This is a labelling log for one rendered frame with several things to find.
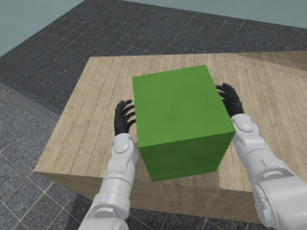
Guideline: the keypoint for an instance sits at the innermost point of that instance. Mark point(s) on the left robot forearm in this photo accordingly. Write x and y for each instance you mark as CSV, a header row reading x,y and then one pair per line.
x,y
113,199

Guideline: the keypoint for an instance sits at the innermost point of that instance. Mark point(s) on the robot left upper arm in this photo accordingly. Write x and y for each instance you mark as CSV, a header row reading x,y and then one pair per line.
x,y
104,224

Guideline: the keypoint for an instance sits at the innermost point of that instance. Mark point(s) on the carton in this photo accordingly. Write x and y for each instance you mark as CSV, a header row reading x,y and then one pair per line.
x,y
182,125

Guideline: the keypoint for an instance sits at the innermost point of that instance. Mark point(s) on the right robot forearm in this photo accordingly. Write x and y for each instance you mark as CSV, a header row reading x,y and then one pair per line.
x,y
255,155

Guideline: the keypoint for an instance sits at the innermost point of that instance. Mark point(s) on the robot left hand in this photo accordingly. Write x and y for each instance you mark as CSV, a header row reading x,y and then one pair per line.
x,y
121,124

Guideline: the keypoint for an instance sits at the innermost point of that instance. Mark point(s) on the pedestal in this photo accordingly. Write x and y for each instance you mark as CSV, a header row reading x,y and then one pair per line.
x,y
271,86

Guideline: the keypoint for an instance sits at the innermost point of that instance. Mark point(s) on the robot right hand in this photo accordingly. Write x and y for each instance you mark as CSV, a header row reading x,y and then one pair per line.
x,y
230,99

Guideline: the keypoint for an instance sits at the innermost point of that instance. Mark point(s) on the robot right upper arm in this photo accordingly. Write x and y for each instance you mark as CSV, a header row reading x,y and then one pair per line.
x,y
281,203

